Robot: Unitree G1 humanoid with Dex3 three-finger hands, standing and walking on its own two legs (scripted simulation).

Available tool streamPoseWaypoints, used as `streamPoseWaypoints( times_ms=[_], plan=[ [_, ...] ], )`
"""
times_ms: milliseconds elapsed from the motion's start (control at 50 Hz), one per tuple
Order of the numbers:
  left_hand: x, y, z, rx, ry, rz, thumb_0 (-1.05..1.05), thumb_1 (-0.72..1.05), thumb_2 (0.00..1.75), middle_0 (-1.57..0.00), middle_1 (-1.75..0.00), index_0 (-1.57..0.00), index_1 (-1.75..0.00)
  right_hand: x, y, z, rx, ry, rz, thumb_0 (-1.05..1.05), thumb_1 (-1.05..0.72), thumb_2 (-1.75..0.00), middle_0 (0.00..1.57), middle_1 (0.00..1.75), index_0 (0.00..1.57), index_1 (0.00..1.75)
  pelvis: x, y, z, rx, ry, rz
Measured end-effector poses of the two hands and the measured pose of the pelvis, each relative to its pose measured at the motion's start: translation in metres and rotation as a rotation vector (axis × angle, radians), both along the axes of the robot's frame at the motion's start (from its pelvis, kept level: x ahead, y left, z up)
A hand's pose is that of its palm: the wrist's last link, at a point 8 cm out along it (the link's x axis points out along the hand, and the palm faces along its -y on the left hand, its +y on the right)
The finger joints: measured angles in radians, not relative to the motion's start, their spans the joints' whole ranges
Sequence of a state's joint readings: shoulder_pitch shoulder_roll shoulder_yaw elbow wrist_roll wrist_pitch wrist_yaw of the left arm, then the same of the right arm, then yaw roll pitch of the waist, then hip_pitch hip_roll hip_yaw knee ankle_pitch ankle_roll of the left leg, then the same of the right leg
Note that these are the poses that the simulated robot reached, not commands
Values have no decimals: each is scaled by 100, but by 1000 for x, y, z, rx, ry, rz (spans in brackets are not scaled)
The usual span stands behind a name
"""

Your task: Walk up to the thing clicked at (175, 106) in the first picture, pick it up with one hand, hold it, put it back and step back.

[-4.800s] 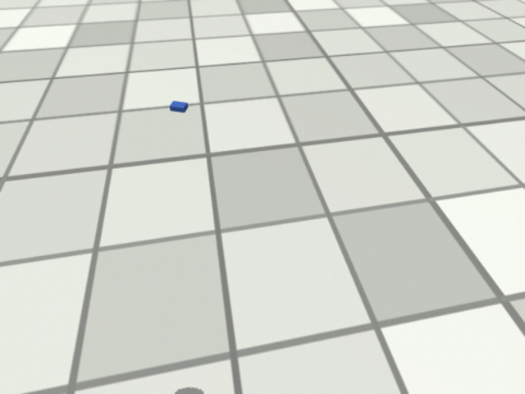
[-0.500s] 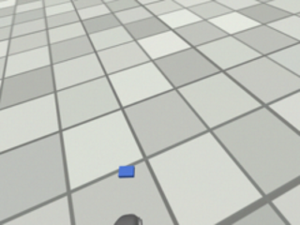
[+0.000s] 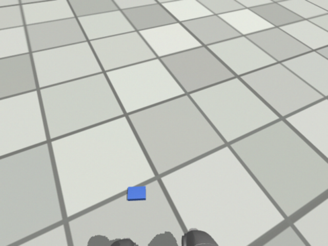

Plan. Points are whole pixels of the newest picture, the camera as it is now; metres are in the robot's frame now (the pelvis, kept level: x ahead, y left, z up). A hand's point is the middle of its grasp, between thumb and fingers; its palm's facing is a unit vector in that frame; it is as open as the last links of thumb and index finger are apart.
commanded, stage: walk up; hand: left
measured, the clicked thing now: (136, 193) +0.47 +0.12 -0.72
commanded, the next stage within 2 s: stand in 1.42 s
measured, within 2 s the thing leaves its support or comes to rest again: neither
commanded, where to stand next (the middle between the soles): +0.08 -0.08 m, yaw +0 degrees
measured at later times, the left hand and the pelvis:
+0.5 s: hand out of the picture +0.12 +0.23 -0.13, palm faces -0.06 -0.94 -0.35, open 7.4 cm; pelvis +0.00 -0.03 +0.01, yaw -1 degrees
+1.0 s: hand out of the picture +0.11 +0.22 -0.12, palm faces +0.00 -0.95 -0.31, open 7.4 cm; pelvis +0.01 -0.03 +0.03, yaw +0 degrees
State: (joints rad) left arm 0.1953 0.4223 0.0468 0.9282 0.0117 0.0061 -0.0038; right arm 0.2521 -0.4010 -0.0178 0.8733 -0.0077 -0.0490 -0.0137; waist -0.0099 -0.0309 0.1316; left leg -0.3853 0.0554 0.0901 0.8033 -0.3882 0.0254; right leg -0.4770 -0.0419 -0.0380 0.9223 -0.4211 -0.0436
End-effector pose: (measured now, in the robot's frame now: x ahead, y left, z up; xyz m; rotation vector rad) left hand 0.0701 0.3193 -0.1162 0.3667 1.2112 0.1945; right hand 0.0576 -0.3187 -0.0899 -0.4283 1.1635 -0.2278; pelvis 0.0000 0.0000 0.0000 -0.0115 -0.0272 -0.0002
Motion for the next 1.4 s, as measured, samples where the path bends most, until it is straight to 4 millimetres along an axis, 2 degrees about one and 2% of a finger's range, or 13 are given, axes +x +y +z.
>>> streamPoseWaypoints(
  times_ms=[100, 160, 320, 400, 500, 620, 740, 1080, 1400],
  plan=[
    [30, -13, -3, -7, -35, -28, 1, 90, 90, -21, -30, -20, -30, 0, -9, -12, -9, 1, -27, 0, -90, -89, 20, 30, 20, 30, 3, -6, -8, 4, 3, -20],
    [44, -23, 1, -15, -69, -50, 1, 90, 90, -21, -30, -20, -30, 0, -14, -15, -4, -3, -48, 0, -90, -89, 20, 30, 20, 30, 1, -12, -7, 0, -2, -20],
    [65, -39, 13, -31, -127, -84, 1, 90, 90, -21, -30, -20, -30, -6, -24, -10, -2, -16, -49, 0, -90, -89, 20, 30, 20, 30, -3, -16, -1, 25, -4, -32],
    [61, -42, 18, -30, -135, -73, 0, 90, 90, -21, -30, -20, -30, -12, -32, -5, -3, 5, -49, 0, -90, -89, 20, 30, 20, 30, -5, -26, 4, 17, -7, -25],
    [47, -47, 22, -38, -94, -53, 1, 90, 90, -21, -30, -20, -30, -17, -39, -1, -1, 32, -59, 0, -90, -89, 20, 30, 20, 30, -4, -29, 12, 33, -8, -19],
    [32, -52, 24, -61, -44, -25, 1, 90, 90, -21, -30, -20, -30, -20, -37, 4, 10, 62, -53, 0, -90, -89, 20, 30, 20, 30, -2, -30, 21, 27, -5, -16],
    [25, -54, 25, -74, -18, 5, 1, 90, 90, -21, -30, -20, -30, -12, -31, 8, 22, 69, -46, 0, -90, -89, 20, 30, 20, 30, 2, -31, 26, 24, -3, -11],
    [31, -50, 32, -75, -18, 42, 1, 90, 90, -21, -30, -20, -30, 31, -20, 14, 41, 11, -15, 0, -90, -89, 20, 30, 20, 30, 11, -29, 34, 16, 0, -7],
    [38, -48, 31, -80, -11, 42, 1, 90, 90, -21, -30, -20, -30, 32, -18, 17, 33, 29, -34, 0, -90, -89, 20, 30, 20, 30, 18, -26, 36, 14, -1, -5]
  ],
)
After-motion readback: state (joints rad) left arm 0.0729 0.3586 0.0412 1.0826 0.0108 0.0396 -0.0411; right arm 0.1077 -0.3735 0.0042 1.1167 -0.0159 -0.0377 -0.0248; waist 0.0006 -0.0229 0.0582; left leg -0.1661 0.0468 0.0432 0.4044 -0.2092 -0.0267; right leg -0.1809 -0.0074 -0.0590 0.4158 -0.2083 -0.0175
